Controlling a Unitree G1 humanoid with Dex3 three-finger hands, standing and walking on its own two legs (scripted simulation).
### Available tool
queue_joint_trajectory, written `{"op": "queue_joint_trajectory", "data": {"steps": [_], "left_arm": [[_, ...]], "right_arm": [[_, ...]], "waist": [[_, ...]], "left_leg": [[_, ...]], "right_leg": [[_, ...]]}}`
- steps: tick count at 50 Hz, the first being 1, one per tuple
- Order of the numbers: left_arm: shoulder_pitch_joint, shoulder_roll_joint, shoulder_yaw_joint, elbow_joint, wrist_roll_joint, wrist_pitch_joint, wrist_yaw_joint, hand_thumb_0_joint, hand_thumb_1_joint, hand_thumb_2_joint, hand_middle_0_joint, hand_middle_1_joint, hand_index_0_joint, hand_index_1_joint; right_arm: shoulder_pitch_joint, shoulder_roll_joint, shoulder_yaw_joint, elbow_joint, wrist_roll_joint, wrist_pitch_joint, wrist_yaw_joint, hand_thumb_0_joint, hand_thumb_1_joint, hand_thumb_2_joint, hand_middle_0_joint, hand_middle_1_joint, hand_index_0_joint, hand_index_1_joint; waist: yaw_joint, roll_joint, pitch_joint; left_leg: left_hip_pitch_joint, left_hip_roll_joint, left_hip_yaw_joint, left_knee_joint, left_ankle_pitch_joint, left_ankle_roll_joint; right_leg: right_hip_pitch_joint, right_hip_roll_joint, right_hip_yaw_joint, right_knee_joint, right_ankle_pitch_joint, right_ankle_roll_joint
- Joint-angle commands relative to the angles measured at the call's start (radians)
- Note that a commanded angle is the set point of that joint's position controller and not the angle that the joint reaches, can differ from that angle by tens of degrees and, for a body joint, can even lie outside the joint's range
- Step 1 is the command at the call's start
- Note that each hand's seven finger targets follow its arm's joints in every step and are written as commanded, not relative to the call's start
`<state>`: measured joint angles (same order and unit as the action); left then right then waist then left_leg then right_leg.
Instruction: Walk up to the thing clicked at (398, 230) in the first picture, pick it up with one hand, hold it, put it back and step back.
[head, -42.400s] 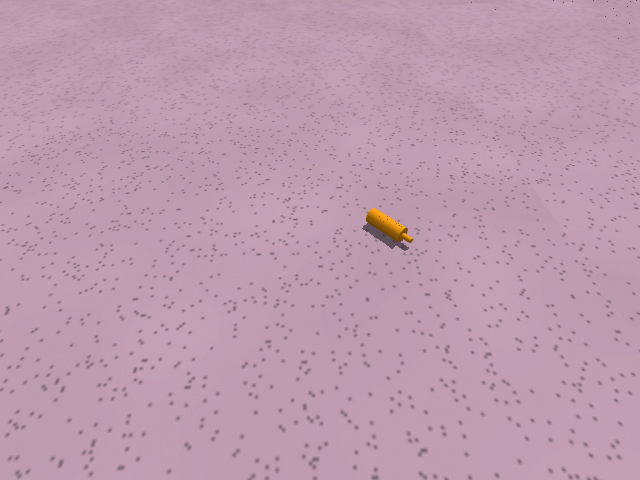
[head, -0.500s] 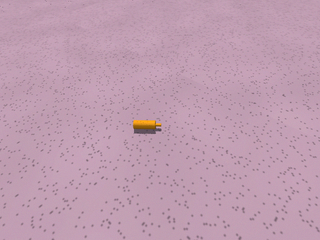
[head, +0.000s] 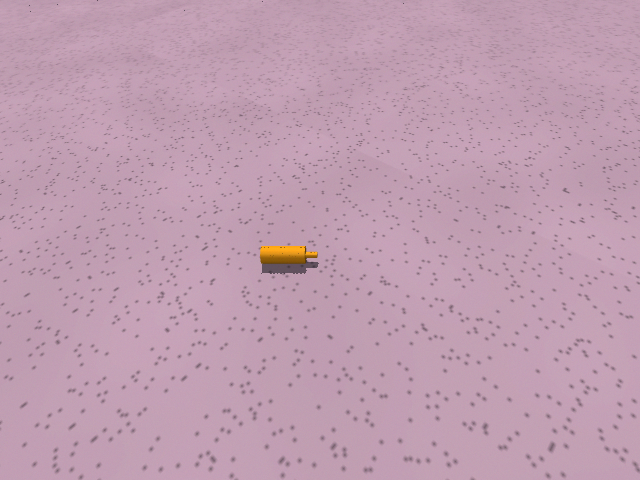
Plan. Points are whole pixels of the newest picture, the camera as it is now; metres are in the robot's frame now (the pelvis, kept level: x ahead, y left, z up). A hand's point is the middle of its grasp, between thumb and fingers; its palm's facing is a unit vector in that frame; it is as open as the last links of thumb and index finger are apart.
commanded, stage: step back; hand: left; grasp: from above
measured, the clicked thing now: (289, 254) +1.06 +0.21 -0.73
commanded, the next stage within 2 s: stand in 0.32 s
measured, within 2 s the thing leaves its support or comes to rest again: neither
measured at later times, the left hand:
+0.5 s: hand out of the picture +0.14 +0.28 -0.14, palm faces -0.02 -0.94 -0.34, open 7.3 cm
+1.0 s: hand out of the picture +0.08 +0.27 -0.14, palm faces -0.03 -0.94 -0.34, open 7.3 cm
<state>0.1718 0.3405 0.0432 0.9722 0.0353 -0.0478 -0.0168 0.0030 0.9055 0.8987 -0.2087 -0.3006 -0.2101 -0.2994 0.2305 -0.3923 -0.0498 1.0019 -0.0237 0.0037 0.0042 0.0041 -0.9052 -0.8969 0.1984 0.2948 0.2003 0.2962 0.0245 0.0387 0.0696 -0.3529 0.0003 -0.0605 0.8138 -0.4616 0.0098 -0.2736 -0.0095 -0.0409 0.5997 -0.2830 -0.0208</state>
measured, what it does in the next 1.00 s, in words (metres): steps on the spot: left foot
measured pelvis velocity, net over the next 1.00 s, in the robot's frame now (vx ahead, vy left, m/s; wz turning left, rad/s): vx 0.02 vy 0.01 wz -0.01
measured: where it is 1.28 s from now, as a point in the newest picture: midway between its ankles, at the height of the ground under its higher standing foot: outside the picture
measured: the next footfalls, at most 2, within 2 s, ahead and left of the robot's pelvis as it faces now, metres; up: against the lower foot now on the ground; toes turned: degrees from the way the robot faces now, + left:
left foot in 0.06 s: +0.08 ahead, +0.14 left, +0.00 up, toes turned +0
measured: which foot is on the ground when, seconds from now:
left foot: up 0.00-0.04, down 0.06-1.00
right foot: down 0.00-1.00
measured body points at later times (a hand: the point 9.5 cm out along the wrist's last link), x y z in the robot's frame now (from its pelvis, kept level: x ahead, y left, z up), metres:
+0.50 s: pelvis +0.03 +0.03 +0.02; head +0.05 +0.03 +0.46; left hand +0.14 +0.33 -0.11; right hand +0.15 -0.27 -0.11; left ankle +0.04 +0.14 -0.73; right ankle +0.03 -0.11 -0.73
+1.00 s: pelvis +0.02 +0.01 +0.02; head +0.02 +0.01 +0.47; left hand +0.09 +0.32 -0.11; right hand +0.09 -0.29 -0.12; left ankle +0.04 +0.14 -0.73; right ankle +0.03 -0.11 -0.73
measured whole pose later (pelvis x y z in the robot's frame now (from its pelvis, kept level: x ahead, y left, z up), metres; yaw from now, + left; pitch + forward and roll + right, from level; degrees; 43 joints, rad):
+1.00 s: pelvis +0.02 +0.01 +0.02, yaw +0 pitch -3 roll +0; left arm 0.11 0.35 0.00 1.16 0.01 -0.02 -0.01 0.00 0.91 0.90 -0.21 -0.30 -0.21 -0.30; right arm 0.10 -0.35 0.00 1.15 -0.01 0.00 0.01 0.00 -0.90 -0.90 0.20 0.29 0.20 0.30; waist 0.00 0.01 0.06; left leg -0.13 0.02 0.00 0.32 -0.14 -0.02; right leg -0.11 -0.02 -0.03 0.33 -0.17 0.01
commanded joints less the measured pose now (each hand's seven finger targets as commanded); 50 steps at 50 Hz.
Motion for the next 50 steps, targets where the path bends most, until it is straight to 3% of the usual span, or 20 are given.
{"op": "queue_joint_trajectory", "data": {"steps": [1, 2, 3, 4, 5, 6, 8, 9, 11, 15, 16, 19, 23, 31, 37, 41, 44, 50], "left_arm": [[-0.097, 0.288, 0.062, -0.077, -0.015, -0.006, 0.026, 0.0, 0.9, 0.9, -0.2, -0.3, -0.2, -0.3], [-0.094, 0.267, 0.049, -0.072, -0.019, 0.0, 0.025, 0.0, 0.9, 0.9, -0.2, -0.3, -0.2, -0.3], [-0.083, 0.237, 0.035, -0.075, -0.025, 0.002, 0.027, 0.0, 0.9, 0.9, -0.2, -0.3, -0.2, -0.3], [-0.07, 0.205, 0.027, -0.074, -0.037, 0.008, 0.028, 0.0, 0.9, 0.9, -0.2, -0.3, -0.2, -0.3], [-0.064, 0.228, 0.035, -0.05, -0.044, 0.014, 0.03, 0.0, 0.9, 0.9, -0.2, -0.3, -0.2, -0.3], [-0.056, 0.232, 0.033, -0.035, -0.035, 0.011, 0.035, 0.0, 0.9, 0.9, -0.2, -0.3, -0.2, -0.3], [-0.087, 0.241, 0.034, -0.017, -0.032, 0.005, 0.034, 0.0, 0.9, 0.9, -0.2, -0.3, -0.2, -0.3], [-0.078, 0.253, 0.037, -0.009, -0.036, 0.003, 0.034, 0.0, 0.9, 0.9, -0.2, -0.3, -0.2, -0.3], [-0.083, 0.258, 0.034, 0.006, -0.038, 0.002, 0.037, 0.0, 0.9, 0.9, -0.2, -0.3, -0.2, -0.3], [-0.111, 0.238, 0.025, 0.029, -0.035, 0.01, 0.038, 0.0, 0.9, 0.9, -0.2, -0.3, -0.2, -0.3], [-0.101, 0.195, 0.002, 0.054, -0.04, 0.014, 0.03, 0.0, 0.9, 0.9, -0.2, -0.3, -0.2, -0.3], [-0.117, 0.207, -0.001, 0.072, -0.037, 0.014, 0.027, 0.0, 0.9, 0.9, -0.2, -0.3, -0.2, -0.3], [-0.136, 0.217, -0.001, 0.088, -0.031, 0.011, 0.027, 0.0, 0.9, 0.9, -0.2, -0.3, -0.2, -0.3], [-0.147, 0.227, -0.002, 0.115, -0.027, 0.009, 0.022, 0.0, 0.9, 0.9, -0.2, -0.3, -0.2, -0.3], [-0.14, 0.223, -0.003, 0.119, -0.025, 0.005, 0.022, 0.0, 0.9, 0.9, -0.2, -0.3, -0.2, -0.3], [-0.126, 0.227, -0.002, 0.124, -0.025, 0.007, 0.022, 0.0, 0.9, 0.9, -0.2, -0.3, -0.2, -0.3], [-0.124, 0.223, -0.003, 0.127, -0.027, 0.011, 0.02, 0.0, 0.9, 0.9, -0.2, -0.3, -0.2, -0.3], [-0.107, 0.23, -0.004, 0.125, -0.024, 0.008, 0.02, 0.0, 0.9, 0.9, -0.2, -0.3, -0.2, -0.3]], "right_arm": [[0.043, -0.141, -0.044, -0.018, -0.007, -0.032, -0.01, 0.0, -0.9, -0.9, 0.2, 0.3, 0.2, 0.3], [0.044, -0.147, -0.047, -0.006, -0.011, -0.033, -0.014, 0.0, -0.9, -0.9, 0.2, 0.3, 0.2, 0.3], [0.016, -0.17, -0.052, -0.015, -0.015, -0.036, -0.019, 0.0, -0.9, -0.9, 0.2, 0.3, 0.2, 0.3], [-0.031, -0.21, -0.049, -0.033, -0.017, -0.044, -0.023, 0.0, -0.9, -0.9, 0.2, 0.3, 0.2, 0.3], [-0.103, -0.246, -0.05, -0.041, -0.001, -0.043, -0.018, 0.0, -0.9, -0.9, 0.2, 0.3, 0.2, 0.3], [-0.127, -0.229, -0.044, -0.034, 0.001, -0.041, -0.015, 0.0, -0.9, -0.9, 0.2, 0.3, 0.2, 0.3], [-0.136, -0.183, -0.026, -0.014, 0.006, -0.039, -0.018, 0.0, -0.9, -0.9, 0.2, 0.3, 0.2, 0.3], [-0.134, -0.182, -0.023, -0.005, 0.008, -0.038, -0.019, 0.0, -0.9, -0.9, 0.2, 0.3, 0.2, 0.3], [-0.14, -0.175, -0.02, 0.012, 0.011, -0.034, -0.019, 0.0, -0.9, -0.9, 0.2, 0.3, 0.2, 0.3], [-0.189, -0.177, -0.02, 0.031, 0.012, -0.03, -0.018, 0.0, -0.9, -0.9, 0.2, 0.3, 0.2, 0.3], [-0.16, -0.18, -0.006, 0.033, 0.015, -0.04, -0.015, 0.0, -0.9, -0.9, 0.2, 0.3, 0.2, 0.3], [-0.194, -0.176, -0.005, 0.044, 0.016, -0.051, -0.013, 0.0, -0.9, -0.9, 0.2, 0.3, 0.2, 0.3], [-0.221, -0.17, -0.004, 0.047, 0.018, -0.046, -0.013, 0.0, -0.9, -0.9, 0.2, 0.3, 0.2, 0.3], [-0.243, -0.155, 0.0, 0.062, 0.017, -0.041, -0.005, 0.0, -0.9, -0.9, 0.2, 0.3, 0.2, 0.3], [-0.238, -0.163, 0.0, 0.067, 0.016, -0.043, -0.004, 0.0, -0.9, -0.9, 0.2, 0.3, 0.2, 0.3], [-0.222, -0.162, 0.003, 0.075, 0.015, -0.04, -0.004, 0.0, -0.9, -0.9, 0.2, 0.3, 0.2, 0.3], [-0.207, -0.163, 0.007, 0.083, 0.014, -0.038, -0.002, 0.0, -0.9, -0.9, 0.2, 0.3, 0.2, 0.3], [-0.192, -0.166, 0.007, 0.083, 0.013, -0.036, 0.001, 0.0, -0.9, -0.9, 0.2, 0.3, 0.2, 0.3]], "waist": [[-0.036, -0.182, -0.06], [-0.044, -0.148, -0.068], [-0.038, -0.106, -0.091], [-0.015, -0.012, -0.123], [0.01, 0.016, -0.118], [0.015, 0.002, -0.124], [0.0, -0.01, -0.124], [-0.003, 0.0, -0.13], [-0.008, 0.002, -0.157], [-0.006, 0.005, -0.15], [-0.018, -0.003, -0.158], [-0.015, -0.005, -0.153], [-0.019, -0.024, -0.151], [-0.02, -0.037, -0.082], [-0.019, -0.036, -0.117], [-0.022, -0.035, -0.101], [-0.021, -0.028, -0.063], [-0.023, -0.047, -0.082]], "left_leg": [[0.136, 0.002, 0.088, -0.28, 0.146, -0.005], [0.197, 0.003, 0.071, -0.342, 0.257, -0.004], [0.232, 0.06, -0.003, -0.361, 0.372, 0.018], [0.172, 0.188, -0.172, -0.417, 0.428, 0.06], [0.081, 0.219, -0.187, -0.383, 0.401, 0.12], [0.068, 0.215, -0.16, -0.356, 0.44, 0.115], [0.072, 0.141, -0.076, -0.341, 0.467, 0.052], [0.091, 0.126, -0.05, -0.328, 0.495, 0.037], [0.148, 0.116, -0.03, -0.317, 0.552, 0.03], [0.176, 0.142, -0.045, -0.371, 0.55, 0.043], [0.211, 0.154, -0.072, -0.423, 0.572, 0.039], [0.261, 0.152, -0.058, -0.436, 0.645, 0.023], [0.29, 0.143, -0.035, -0.464, 0.606, 0.014], [0.253, 0.129, -0.031, -0.541, 0.378, 0.003], [0.262, 0.132, -0.027, -0.535, 0.423, 0.004], [0.257, 0.129, -0.026, -0.542, 0.386, 0.003], [0.212, 0.125, -0.035, -0.567, 0.293, -0.002], [0.237, 0.124, -0.034, -0.545, 0.302, 0.002]], "right_leg": [[-0.037, -0.205, 0.184, -0.137, 0.207, -0.118], [-0.067, -0.181, 0.162, -0.09, 0.247, -0.083], [-0.075, -0.152, 0.138, -0.044, 0.296, -0.047], [-0.036, -0.084, 0.104, -0.001, 0.214, -0.002], [0.047, -0.032, 0.062, 0.008, 0.028, 0.006], [0.099, -0.046, 0.076, -0.04, 0.039, 0.001], [0.138, -0.088, 0.114, -0.093, 0.192, -0.014], [0.146, -0.104, 0.124, -0.098, 0.274, -0.021], [0.147, -0.121, 0.13, -0.1, 0.352, -0.025], [0.143, -0.1, 0.098, -0.124, 0.307, -0.009], [0.161, -0.091, 0.096, -0.141, 0.292, -0.001], [0.178, -0.099, 0.096, -0.186, 0.323, 0.006], [0.193, -0.112, 0.098, -0.238, 0.342, 0.012], [0.162, -0.12, 0.112, -0.321, 0.174, 0.013], [0.193, -0.127, 0.11, -0.323, 0.223, 0.013], [0.175, -0.127, 0.113, -0.334, 0.199, 0.011], [0.16, -0.118, 0.111, -0.344, 0.114, 0.012], [0.136, -0.128, 0.127, -0.358, 0.094, 0.007]]}}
